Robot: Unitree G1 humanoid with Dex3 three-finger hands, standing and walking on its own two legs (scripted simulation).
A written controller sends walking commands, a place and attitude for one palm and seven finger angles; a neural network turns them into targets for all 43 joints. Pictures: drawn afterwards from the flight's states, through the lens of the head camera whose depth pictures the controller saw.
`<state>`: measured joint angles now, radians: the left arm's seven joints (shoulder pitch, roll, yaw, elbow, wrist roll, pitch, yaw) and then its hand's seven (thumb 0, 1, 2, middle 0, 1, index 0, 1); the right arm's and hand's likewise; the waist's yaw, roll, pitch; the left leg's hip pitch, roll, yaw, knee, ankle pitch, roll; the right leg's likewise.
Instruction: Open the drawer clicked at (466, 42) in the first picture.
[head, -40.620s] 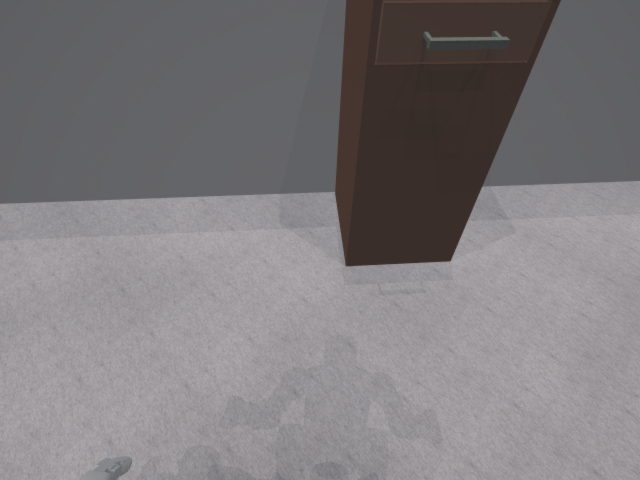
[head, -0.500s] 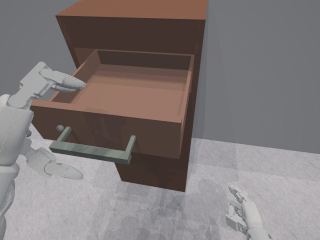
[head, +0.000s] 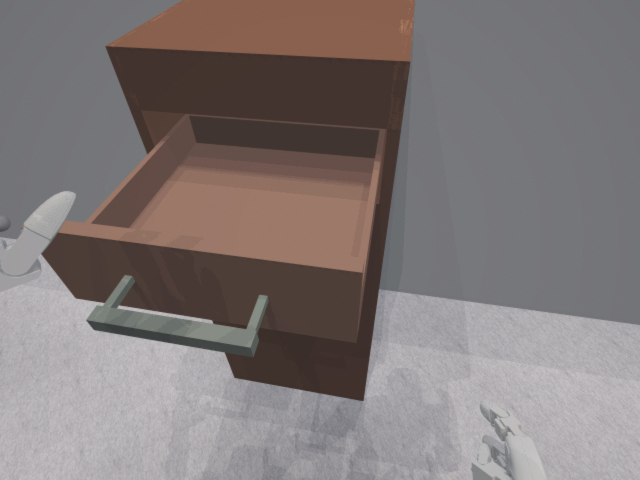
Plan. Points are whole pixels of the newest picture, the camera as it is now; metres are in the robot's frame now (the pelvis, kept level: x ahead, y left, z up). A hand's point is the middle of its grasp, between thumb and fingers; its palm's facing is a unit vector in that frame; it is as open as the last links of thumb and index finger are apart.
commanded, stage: draw the hand back to the body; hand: left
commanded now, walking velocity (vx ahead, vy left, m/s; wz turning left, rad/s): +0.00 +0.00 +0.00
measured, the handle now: (181, 312) +0.25 +0.20 +0.12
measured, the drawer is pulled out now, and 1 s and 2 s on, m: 0.28 0.28 0.28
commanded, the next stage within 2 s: step back with the hand held close in 0.36 s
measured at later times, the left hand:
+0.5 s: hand out of the picture +0.15 +0.23 +0.33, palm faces +0.63 -0.72 -0.28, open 7.5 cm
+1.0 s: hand out of the picture +0.09 +0.23 +0.33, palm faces +0.70 -0.66 -0.28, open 7.4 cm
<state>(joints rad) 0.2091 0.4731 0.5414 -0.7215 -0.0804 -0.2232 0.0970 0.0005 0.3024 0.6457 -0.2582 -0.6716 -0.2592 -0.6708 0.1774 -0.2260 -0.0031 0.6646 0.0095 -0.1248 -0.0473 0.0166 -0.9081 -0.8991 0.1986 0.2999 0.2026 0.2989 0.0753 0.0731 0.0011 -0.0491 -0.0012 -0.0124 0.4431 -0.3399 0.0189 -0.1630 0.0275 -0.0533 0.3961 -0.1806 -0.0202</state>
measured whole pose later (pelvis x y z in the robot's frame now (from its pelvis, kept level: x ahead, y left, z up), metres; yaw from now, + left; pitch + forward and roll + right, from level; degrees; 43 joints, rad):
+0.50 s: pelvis -0.02 -0.01 +0.00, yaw +0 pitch -5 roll -1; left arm 0.12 0.44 0.56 -0.63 -0.08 -0.20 0.12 0.01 0.87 0.89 -0.21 -0.31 -0.21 -0.31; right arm 0.17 -0.20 0.02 0.67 0.01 -0.11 -0.05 0.02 -0.91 -0.90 0.20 0.30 0.20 0.30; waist 0.08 0.07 0.02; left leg -0.06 -0.01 -0.02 0.45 -0.31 0.02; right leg -0.17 0.02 -0.06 0.41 -0.16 -0.03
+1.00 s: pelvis -0.09 -0.01 -0.02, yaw +2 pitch +0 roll -1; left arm 0.13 0.51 0.69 -0.69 -0.02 -0.30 0.17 0.01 0.88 0.90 -0.21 -0.30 -0.21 -0.30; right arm 0.23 -0.19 -0.03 0.65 -0.02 -0.09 -0.06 0.02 -0.91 -0.90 0.20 0.30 0.20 0.30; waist -0.02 0.02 -0.02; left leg -0.39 -0.02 -0.04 0.69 -0.29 0.01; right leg -0.38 0.03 -0.04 0.63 -0.25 -0.02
